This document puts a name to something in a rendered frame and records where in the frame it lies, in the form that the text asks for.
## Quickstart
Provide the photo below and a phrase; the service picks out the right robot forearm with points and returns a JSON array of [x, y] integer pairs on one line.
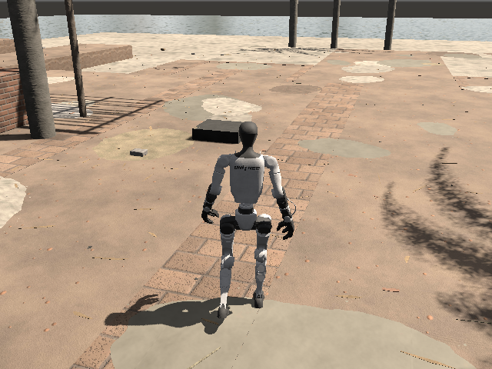
[[284, 207]]

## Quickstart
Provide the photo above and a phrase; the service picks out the right robot shin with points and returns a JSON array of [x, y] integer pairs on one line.
[[260, 272]]

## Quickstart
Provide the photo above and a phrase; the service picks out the robot right hand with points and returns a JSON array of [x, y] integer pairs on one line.
[[289, 228]]

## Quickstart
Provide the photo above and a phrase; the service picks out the robot left hand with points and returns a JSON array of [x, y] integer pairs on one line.
[[205, 214]]

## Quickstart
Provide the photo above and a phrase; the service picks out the robot shin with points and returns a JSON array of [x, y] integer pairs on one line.
[[225, 281], [260, 272]]

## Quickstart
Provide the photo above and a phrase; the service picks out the robot left upper arm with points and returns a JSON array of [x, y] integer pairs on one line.
[[222, 162]]

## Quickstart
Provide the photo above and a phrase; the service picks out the left robot shin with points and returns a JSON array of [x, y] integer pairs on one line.
[[225, 281]]

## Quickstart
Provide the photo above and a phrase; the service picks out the left robot forearm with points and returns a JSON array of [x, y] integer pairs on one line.
[[209, 200]]

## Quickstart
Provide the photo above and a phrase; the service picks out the robot right upper arm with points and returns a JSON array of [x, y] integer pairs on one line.
[[275, 176]]

